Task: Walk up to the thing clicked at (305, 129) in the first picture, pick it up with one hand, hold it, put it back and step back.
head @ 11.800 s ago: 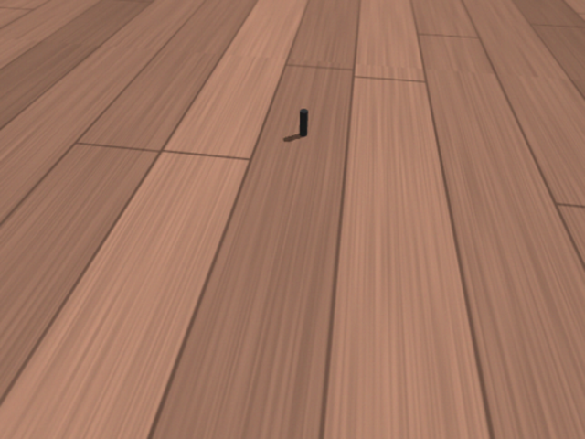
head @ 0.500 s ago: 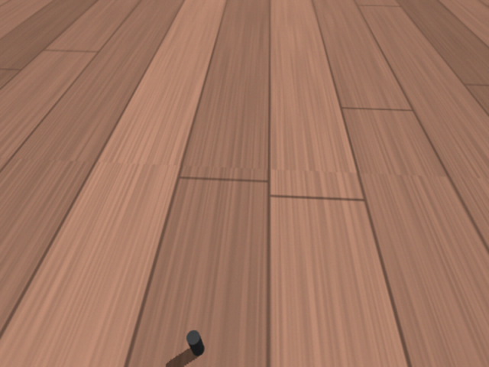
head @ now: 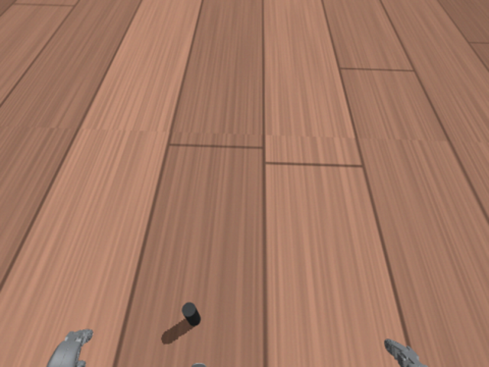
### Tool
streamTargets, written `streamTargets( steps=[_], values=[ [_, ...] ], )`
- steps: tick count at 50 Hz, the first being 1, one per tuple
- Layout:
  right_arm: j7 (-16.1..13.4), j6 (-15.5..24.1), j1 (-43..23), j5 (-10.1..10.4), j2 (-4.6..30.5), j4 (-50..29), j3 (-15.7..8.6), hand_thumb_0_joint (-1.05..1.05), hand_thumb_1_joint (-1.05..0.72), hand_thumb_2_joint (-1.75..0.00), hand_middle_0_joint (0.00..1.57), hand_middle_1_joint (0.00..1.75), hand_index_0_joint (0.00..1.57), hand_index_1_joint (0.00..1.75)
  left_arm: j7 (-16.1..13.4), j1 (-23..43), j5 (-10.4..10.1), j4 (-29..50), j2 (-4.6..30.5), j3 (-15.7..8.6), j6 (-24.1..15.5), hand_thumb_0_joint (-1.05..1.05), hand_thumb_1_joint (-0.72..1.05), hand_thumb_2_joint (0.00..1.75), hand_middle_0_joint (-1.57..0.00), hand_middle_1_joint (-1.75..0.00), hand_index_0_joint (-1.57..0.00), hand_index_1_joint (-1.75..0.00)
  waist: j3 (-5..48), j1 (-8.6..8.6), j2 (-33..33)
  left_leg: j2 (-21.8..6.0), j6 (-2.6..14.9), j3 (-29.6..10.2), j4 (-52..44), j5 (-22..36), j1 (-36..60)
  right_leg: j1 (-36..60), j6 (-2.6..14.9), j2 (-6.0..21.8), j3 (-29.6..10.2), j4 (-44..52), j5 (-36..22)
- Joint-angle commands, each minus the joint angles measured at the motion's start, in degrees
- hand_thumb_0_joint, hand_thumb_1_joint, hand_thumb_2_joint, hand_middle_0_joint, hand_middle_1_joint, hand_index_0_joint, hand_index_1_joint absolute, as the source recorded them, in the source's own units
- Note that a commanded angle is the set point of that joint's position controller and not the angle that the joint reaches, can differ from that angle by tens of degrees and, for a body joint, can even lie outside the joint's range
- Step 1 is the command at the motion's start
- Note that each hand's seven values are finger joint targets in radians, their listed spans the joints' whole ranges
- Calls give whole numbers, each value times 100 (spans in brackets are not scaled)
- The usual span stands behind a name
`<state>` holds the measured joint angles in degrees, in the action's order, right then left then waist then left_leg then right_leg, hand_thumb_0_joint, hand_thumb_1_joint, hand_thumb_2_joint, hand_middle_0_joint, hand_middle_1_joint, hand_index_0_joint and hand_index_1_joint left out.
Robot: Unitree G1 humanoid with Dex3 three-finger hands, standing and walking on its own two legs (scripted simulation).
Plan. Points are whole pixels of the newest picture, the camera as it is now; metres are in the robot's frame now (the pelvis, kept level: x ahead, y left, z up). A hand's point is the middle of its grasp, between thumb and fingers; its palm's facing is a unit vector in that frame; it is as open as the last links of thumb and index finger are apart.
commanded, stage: go down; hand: left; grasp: from the side
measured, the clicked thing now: (191, 314) +0.36 +0.19 -0.66
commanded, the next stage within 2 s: none
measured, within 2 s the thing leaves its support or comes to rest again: neither
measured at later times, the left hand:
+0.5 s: hand out of the picture +0.16 +0.27 -0.17, palm faces +0.01 -0.93 -0.37, open 16.3 cm
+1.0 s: hand (97, 346) +0.21 +0.32 -0.25, palm faces +0.05 -0.95 -0.31, open 17.1 cm
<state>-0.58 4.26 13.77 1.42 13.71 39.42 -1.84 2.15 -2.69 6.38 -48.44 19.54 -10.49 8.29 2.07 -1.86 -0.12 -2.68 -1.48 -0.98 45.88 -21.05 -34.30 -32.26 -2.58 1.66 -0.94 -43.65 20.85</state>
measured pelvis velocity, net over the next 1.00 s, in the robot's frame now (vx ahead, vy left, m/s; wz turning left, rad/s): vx -0.04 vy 0.00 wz -0.01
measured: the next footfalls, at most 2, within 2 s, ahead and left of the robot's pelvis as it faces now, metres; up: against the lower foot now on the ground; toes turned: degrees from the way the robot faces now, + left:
none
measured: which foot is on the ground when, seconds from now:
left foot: down 0.00-1.00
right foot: down 0.00-1.00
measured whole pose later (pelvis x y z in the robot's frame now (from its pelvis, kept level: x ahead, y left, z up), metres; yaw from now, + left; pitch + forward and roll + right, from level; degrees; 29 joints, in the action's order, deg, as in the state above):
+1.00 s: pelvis -0.04 +0.00 -0.16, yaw +0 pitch +27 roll -4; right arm -2.7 12.0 8.4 -0.7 15.5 32.3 -1.0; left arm 15.9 -1.4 -1.2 -33.4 29.0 -23.8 -7.3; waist 9.2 -2.1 1.3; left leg -2.1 -2.1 -5.1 90.9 -35.5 -82.4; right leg -79.0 -2.9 1.1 0.2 -88.4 36.2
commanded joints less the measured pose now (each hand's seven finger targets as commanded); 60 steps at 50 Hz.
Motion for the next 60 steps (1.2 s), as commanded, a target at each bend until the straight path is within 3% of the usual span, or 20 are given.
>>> streamTargets(
  steps=[1,5,7,8,17,19,21,24,29,30,34,37,38,41,44,47,48,53,55,60],
  values=[
    [-110,403,-163,-26,966,-929,-374,0,-83,-88,20,30,20,30,-20,228,-39,1539,1183,-388,-133,0,-47,46,-3,-47,-3,-46,1361,28,-281,192,110,154,-178,679,296,-98,297,-243,316,25,-505],
    [-229,517,-119,-65,912,-1022,-377,0,-91,-94,20,30,20,30,-1,-411,-33,2162,1244,-481,-67,0,-46,62,-11,-63,-12,-62,1577,27,-508,164,90,132,140,913,202,-322,292,-222,300,-335,-713],
    [-276,523,-94,-67,935,-1089,-360,0,-82,-88,20,30,20,30,43,-671,-22,2251,1128,-371,93,0,-45,51,-2,-50,-3,-50,1564,-33,-362,149,100,92,262,1054,123,-371,280,-226,322,-449,-810],
    [-290,531,-118,-77,945,-1118,-357,0,-79,-87,20,30,20,30,28,-640,-13,2504,1300,-529,148,0,-45,43,-1,-42,-1,-42,1618,37,-501,148,88,80,312,1066,91,-381,288,-224,312,-503,-805],
    [-440,592,-131,-121,836,-1402,-292,0,-84,-88,20,30,20,30,119,-1330,-116,3187,1214,-612,603,0,-45,45,-4,-45,-5,-44,1795,-24,-454,123,136,65,919,1457,-334,-666,270,-191,328,-933,-1184],
    [-452,621,-98,-131,823,-1439,-292,0,-82,-88,20,30,20,30,149,-1422,-129,3260,1250,-692,625,0,-46,29,-4,-29,-4,-28,1863,-32,-410,125,141,49,1036,1592,-396,-693,256,-204,350,-1030,-1327],
    [-457,633,-121,-151,798,-1473,-281,0,-82,-88,20,30,20,30,177,-1499,-143,3275,1285,-762,605,0,-48,20,-5,-19,-5,-19,1863,-15,-421,136,148,51,1165,1579,-540,-790,257,-197,341,-1120,-1327],
    [-423,658,-172,-167,798,-1543,-286,0,-86,-89,20,30,20,30,242,-1577,-190,3414,1278,-832,524,0,-46,29,-6,-30,-6,-29,1811,32,-525,118,129,13,1227,1393,-755,-1055,294,-216,354,-1290,-1036],
    [-367,690,-100,-181,795,-1641,-334,0,-86,-89,20,30,20,30,343,-1911,-250,3602,1320,-1003,334,0,-47,13,-7,-13,-6,-13,2149,42,-592,101,133,-30,1447,1589,-800,-1224,315,-239,374,-1570,-1152],
    [-342,692,-160,-190,801,-1649,-333,0,-86,-89,20,30,20,30,380,-1867,-278,3652,1238,-931,279,0,-45,16,-6,-16,-6,-15,2055,45,-616,98,116,-50,1458,1454,-907,-1364,325,-240,388,-1634,-965],
    [-305,729,-196,-198,761,-1719,-320,0,-87,-89,20,30,20,30,370,-1944,-348,3629,1356,-1195,87,0,-44,11,-6,-9,-5,-9,2072,75,-489,140,169,-6,1673,878,-1352,-1516,314,-211,337,-1704,-662],
    [-290,783,-293,-201,832,-1682,-321,0,-89,-90,20,30,20,30,447,-1135,-410,3565,1466,-1194,-210,0,-46,8,-6,-7,-6,-7,1846,-96,-538,109,180,-45,1877,341,-1747,-2114,320,-202,330,-1951,-169],
    [-297,809,-293,-203,875,-1628,-327,0,-88,-89,20,30,20,30,463,-985,-438,3291,1667,-1403,-345,0,-47,9,-6,-8,-6,-9,1718,-96,-420,112,203,-53,1992,85,-1998,-2314,319,-196,328,-2054,56],
    [-280,945,-401,-211,937,-1502,-309,0,-90,-90,20,30,20,30,698,9,-586,2770,1864,-1529,-1008,0,-54,5,-7,-7,-7,-7,1664,-151,-471,122,220,-107,2444,-842,-2739,-3231,331,-183,269,-2603,871],
    [-292,1046,-370,-204,1047,-1439,-343,0,-90,-90,20,30,20,30,1113,306,-809,2463,1955,-1589,-1648,0,-49,8,-5,-9,-5,-9,2120,-132,-574,103,217,-198,2757,-1403,-3025,-3701,323,-135,166,-3003,1342],
    [-303,1023,-312,-195,1211,-1330,-357,0,-87,-89,20,30,20,30,1429,463,-870,2450,2481,-1929,-2041,0,-47,10,-5,-12,-5,-11,2923,102,-934,82,137,-317,2990,-986,-2842,-3988,363,-135,206,-3519,1016],
    [-298,996,-358,-204,1256,-1312,-335,0,-87,-89,20,30,20,30,1506,540,-852,2310,2500,-1922,-2119,0,-47,10,-5,-12,-5,-11,2966,127,-1100,70,107,-380,3015,-1015,-2883,-4247,373,-148,273,-3737,998],
    [-276,829,-381,-192,1374,-1233,-315,0,-86,-89,20,30,20,30,1615,346,-987,1915,2848,-2564,-2239,0,-46,13,-5,-13,-4,-13,3716,465,-1028,116,128,-350,3500,-74,-2858,-4373,429,-182,367,-4143,391],
    [-256,767,-367,-201,1381,-1150,-305,0,-86,-89,20,30,20,30,1720,350,-1072,1788,2798,-2578,-2218,0,-44,15,-4,-14,-4,-14,3808,406,-863,154,168,-302,3801,364,-3029,-4397,431,-189,381,-4249,101],
    [-210,685,-450,-197,1381,-1022,-274,0,-87,-89,20,30,20,30,2005,1139,-1219,1765,3145,-2854,-2423,0,-47,16,-4,-14,-4,-14,3785,255,-644,167,241,-223,4339,81,-3821,-4578,405,-199,331,-4543,279]
  ],
)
